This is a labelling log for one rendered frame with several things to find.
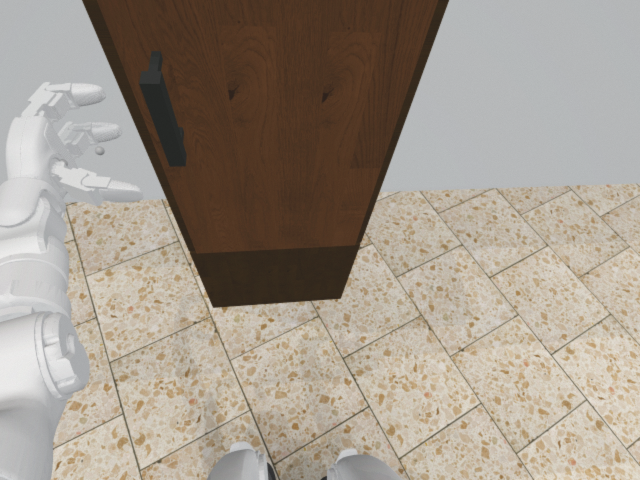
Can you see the robot left shin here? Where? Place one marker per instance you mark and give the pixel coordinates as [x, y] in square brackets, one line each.
[240, 446]

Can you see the handle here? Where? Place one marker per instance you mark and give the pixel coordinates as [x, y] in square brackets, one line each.
[158, 102]

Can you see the robot left forearm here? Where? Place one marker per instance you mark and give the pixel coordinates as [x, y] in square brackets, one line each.
[34, 262]

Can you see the robot left hand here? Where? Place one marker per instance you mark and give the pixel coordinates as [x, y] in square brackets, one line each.
[33, 148]

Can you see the cupboard door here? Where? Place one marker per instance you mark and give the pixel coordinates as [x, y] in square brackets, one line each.
[288, 108]

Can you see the left robot upper arm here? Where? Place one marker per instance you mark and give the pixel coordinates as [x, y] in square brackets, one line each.
[42, 363]

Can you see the robot left thigh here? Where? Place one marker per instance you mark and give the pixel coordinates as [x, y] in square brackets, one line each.
[240, 465]

